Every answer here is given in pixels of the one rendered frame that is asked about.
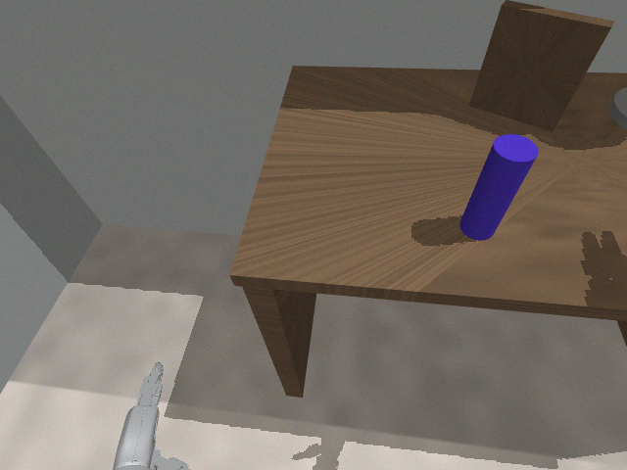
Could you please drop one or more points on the left robot hand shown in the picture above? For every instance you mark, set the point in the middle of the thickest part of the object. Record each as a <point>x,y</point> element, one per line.
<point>137,442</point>

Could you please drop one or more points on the desk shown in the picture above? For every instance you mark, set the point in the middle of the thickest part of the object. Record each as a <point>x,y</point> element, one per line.
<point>365,180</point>

